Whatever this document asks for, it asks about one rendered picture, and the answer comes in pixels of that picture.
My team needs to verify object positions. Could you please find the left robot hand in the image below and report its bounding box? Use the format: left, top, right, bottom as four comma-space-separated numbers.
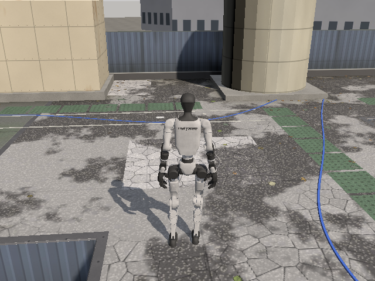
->
158, 172, 171, 189

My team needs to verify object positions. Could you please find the left robot forearm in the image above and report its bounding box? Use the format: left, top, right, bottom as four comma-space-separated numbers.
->
159, 144, 169, 173

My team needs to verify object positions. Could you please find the right robot shin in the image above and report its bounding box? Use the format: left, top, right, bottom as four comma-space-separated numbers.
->
193, 197, 203, 237

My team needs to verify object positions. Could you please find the right robot forearm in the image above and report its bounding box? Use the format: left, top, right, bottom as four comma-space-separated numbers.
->
206, 143, 217, 173

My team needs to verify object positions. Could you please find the right robot foot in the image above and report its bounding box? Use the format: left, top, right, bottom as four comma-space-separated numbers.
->
192, 230, 200, 245

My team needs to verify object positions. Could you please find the left robot upper arm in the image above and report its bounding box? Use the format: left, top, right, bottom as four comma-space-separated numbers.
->
163, 118, 176, 151

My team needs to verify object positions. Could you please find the right robot upper arm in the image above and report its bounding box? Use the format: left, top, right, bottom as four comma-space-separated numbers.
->
200, 118, 213, 152

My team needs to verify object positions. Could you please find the right robot hand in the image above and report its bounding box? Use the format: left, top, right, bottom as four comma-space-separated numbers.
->
204, 172, 218, 189

